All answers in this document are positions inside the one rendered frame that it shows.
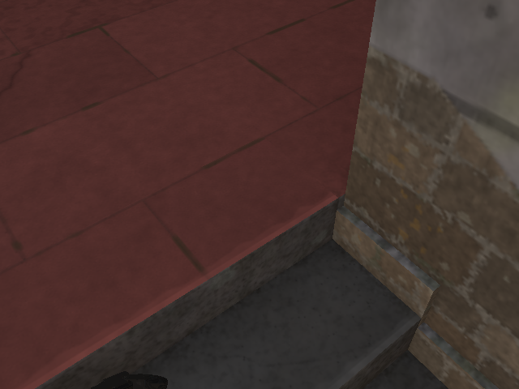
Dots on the robot left hand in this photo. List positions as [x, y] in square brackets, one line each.
[124, 380]

